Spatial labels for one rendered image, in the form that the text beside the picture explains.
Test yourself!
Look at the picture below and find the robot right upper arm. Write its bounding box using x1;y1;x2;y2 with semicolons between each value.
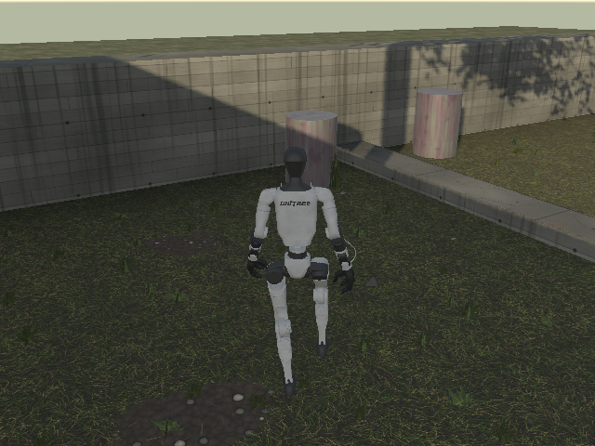
315;187;340;240

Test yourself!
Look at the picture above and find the robot left thigh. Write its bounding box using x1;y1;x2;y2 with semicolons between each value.
265;261;292;337

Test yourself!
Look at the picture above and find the left robot hand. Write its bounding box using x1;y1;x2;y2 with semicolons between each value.
247;258;268;279

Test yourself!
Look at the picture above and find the right robot forearm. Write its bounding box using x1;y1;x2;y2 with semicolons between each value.
331;225;352;270

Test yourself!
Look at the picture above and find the robot left upper arm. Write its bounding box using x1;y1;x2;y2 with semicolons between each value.
254;188;277;239

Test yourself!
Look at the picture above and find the left robot forearm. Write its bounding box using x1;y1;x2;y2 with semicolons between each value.
248;225;264;261

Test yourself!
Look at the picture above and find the right robot hand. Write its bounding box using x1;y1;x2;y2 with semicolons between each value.
333;267;355;294

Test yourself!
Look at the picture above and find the right robot shin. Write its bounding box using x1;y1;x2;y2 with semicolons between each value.
315;288;328;345

